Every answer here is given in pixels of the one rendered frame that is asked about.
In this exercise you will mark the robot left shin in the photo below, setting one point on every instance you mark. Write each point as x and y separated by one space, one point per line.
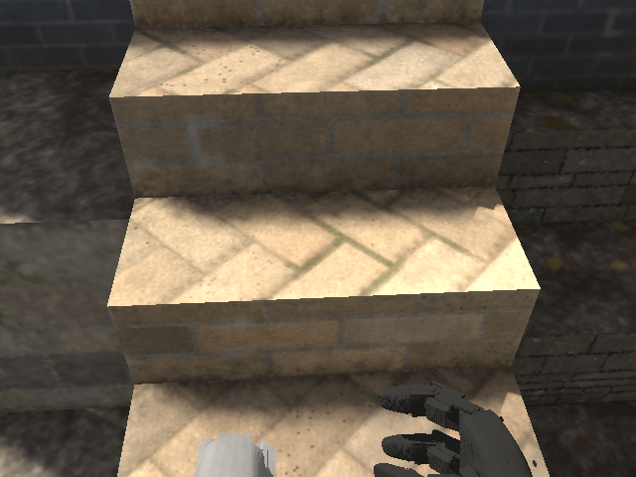
203 446

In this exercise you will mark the right robot hand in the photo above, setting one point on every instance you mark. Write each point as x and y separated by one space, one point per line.
486 447

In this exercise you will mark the left robot thigh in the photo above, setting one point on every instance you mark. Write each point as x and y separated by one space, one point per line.
234 455

